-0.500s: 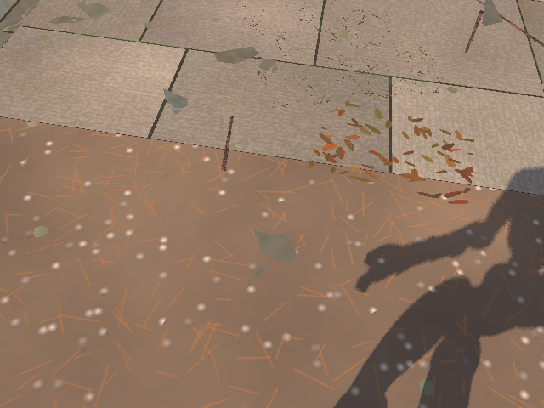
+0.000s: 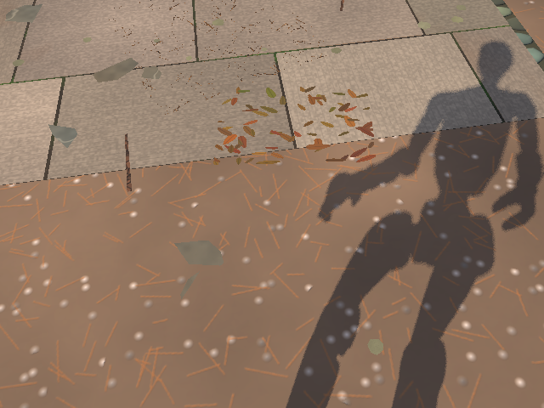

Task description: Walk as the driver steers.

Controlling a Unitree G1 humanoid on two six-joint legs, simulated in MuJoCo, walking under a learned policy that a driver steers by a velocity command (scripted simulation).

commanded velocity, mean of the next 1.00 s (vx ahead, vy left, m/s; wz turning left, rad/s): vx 0.00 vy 0.00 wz -0.09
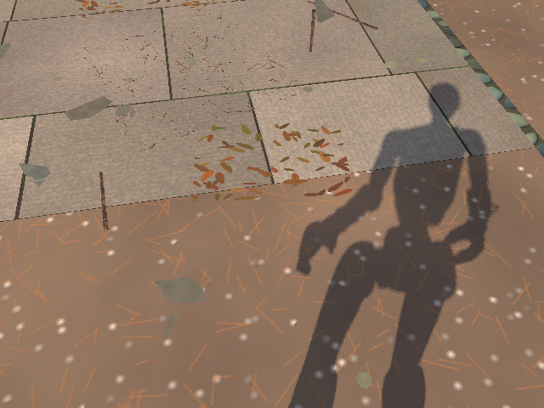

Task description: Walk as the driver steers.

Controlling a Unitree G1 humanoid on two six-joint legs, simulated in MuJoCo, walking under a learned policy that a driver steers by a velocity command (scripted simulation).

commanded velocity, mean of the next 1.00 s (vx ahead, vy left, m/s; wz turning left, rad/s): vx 0.15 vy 0.00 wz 0.00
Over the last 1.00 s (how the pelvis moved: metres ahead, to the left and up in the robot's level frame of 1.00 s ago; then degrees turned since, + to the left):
0.02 0.04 -0.01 -3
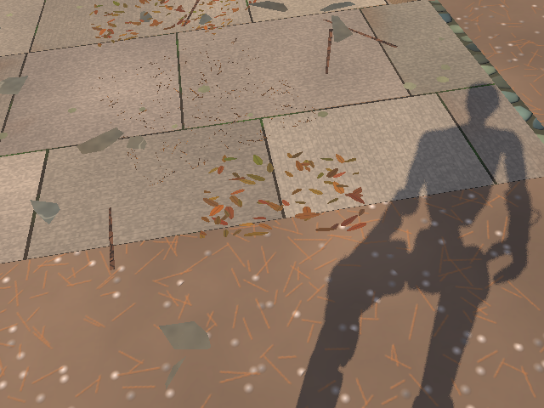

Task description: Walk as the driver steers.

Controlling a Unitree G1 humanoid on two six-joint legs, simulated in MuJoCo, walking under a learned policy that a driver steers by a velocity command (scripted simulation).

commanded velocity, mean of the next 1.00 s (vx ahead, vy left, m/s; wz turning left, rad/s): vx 0.49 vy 0.00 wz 0.06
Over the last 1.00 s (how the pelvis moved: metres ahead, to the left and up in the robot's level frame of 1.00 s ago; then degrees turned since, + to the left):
0.12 -0.06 0.02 0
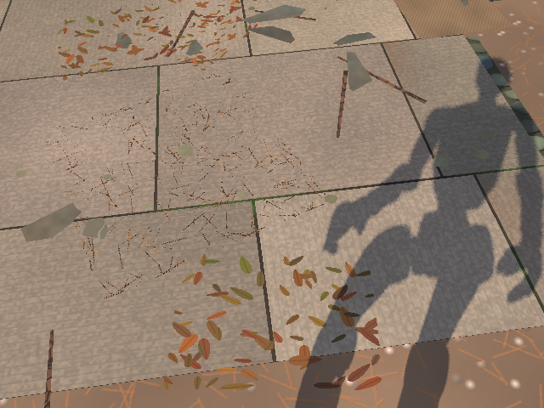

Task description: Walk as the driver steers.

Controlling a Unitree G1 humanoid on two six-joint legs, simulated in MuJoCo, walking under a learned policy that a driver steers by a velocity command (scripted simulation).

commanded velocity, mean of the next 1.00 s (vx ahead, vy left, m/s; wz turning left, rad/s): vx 0.50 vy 0.00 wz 0.53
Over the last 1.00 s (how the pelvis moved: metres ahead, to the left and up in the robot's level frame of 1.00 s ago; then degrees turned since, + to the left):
0.57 -0.01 -0.01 4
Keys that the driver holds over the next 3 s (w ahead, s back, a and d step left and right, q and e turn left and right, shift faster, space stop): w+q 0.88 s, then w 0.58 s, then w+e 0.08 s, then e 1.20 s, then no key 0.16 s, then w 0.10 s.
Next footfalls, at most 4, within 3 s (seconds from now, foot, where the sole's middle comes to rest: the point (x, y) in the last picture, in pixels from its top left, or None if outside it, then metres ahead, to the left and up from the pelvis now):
0.40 left None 0.35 0.17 -0.78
0.90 right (256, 322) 0.70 0.10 -0.78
1.40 left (123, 306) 0.76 0.46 -0.78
1.86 right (160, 216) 1.06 0.40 -0.78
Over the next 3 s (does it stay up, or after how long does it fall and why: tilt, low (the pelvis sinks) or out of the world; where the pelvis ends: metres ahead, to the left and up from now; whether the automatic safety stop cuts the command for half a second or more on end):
stays up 0.93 0.43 0.01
